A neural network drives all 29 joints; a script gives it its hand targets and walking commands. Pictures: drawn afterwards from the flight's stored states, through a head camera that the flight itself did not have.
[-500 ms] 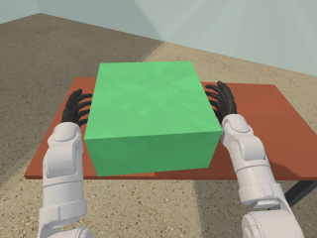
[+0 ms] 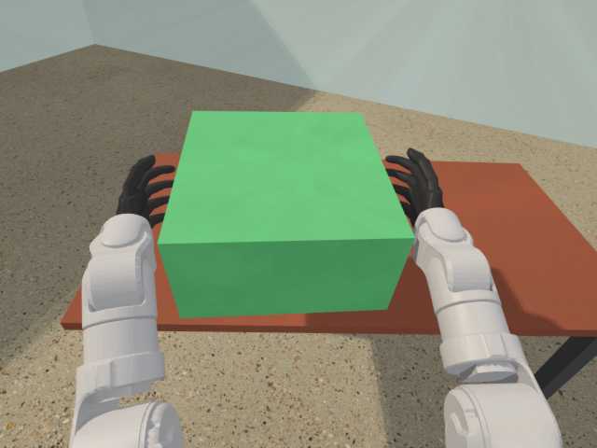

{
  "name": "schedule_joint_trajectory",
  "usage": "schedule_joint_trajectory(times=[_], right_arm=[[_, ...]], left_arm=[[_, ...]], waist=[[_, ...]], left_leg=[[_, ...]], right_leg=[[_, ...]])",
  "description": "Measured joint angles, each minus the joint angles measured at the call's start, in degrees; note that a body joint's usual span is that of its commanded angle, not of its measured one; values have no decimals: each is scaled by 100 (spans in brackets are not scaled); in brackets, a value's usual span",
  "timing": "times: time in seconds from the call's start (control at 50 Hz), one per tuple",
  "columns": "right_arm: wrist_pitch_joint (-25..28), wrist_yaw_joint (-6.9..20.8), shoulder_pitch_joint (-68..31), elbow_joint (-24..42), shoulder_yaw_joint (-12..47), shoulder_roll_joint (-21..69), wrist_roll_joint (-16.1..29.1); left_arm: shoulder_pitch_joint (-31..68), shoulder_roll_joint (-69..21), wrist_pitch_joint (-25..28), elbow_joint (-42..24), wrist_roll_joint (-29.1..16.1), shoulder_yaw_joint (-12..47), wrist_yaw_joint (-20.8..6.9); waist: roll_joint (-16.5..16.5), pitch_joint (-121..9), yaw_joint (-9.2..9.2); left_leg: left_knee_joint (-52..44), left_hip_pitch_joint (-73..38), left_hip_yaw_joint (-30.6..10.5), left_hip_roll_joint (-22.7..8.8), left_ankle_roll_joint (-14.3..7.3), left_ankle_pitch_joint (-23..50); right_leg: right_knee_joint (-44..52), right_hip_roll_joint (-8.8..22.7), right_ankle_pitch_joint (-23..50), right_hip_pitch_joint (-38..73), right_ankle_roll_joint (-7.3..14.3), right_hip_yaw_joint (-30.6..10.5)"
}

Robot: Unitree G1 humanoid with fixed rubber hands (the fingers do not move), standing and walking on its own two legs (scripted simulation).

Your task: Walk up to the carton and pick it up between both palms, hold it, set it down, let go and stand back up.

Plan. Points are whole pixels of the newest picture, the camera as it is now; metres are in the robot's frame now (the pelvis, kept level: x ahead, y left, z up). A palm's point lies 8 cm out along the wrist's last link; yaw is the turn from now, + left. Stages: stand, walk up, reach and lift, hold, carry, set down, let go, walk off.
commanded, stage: hold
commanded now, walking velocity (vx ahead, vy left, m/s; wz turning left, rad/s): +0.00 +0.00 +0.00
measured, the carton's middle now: (282, 202) +0.43 +0.00 +0.15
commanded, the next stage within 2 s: none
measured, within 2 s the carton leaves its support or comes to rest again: neither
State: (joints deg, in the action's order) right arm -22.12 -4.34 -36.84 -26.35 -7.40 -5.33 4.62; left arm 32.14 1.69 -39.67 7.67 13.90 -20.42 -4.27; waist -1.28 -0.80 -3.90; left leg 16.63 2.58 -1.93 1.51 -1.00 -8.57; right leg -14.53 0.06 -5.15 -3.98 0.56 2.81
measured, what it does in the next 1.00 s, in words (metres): stands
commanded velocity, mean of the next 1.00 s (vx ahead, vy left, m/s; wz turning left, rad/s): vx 0.00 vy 0.00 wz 0.00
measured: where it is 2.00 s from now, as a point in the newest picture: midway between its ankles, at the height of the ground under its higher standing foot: outside the picture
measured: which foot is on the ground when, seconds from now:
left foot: down 0.00-1.00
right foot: down 0.00-1.00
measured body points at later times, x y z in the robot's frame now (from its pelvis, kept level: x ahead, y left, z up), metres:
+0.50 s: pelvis +0.01 +0.00 +0.00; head -0.03 +0.02 +0.45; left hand +0.37 +0.19 +0.17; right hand +0.38 -0.18 +0.18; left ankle +0.01 +0.11 -0.75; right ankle +0.04 -0.11 -0.75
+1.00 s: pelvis +0.01 +0.00 +0.00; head -0.02 +0.02 +0.45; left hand +0.39 +0.19 +0.16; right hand +0.39 -0.18 +0.18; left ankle +0.01 +0.11 -0.75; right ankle +0.04 -0.11 -0.75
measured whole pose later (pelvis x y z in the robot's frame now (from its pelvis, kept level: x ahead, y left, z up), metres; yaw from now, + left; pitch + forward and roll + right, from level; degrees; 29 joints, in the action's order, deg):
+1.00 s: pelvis +0.01 +0.00 +0.00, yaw +0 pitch -6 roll +0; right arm -22.1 -4.0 -39.5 -30.7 -7.7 -5.7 4.1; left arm 33.4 1.0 -38.8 11.0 16.0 -22.2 -5.1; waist -2.2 0.8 -4.0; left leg 17.0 2.1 -1.9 1.4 -1.0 -9.5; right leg -14.6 -0.1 -5.9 -3.3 0.6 2.8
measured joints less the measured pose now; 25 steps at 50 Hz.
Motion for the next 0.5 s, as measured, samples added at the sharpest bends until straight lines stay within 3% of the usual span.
schedule_joint_trajectory(times=[0.18, 0.5], right_arm=[[115, -48, -135, -232, 82, -33, 38], [87, -113, 247, 206, 254, -110, 366]], left_arm=[[59, 41, 149, 198, 10, -66, -23], [-365, -38, 39, -368, -28, 139, 38]], waist=[[-42, 8, -21], [-64, 58, -73]], left_leg=[[9, -66, -31, -17, 16, -36], [99, -154, -33, -3, 0, -161]], right_leg=[[15, -16, -34, 87, 6, 31], [58, -5, -91, 239, -27, 32]])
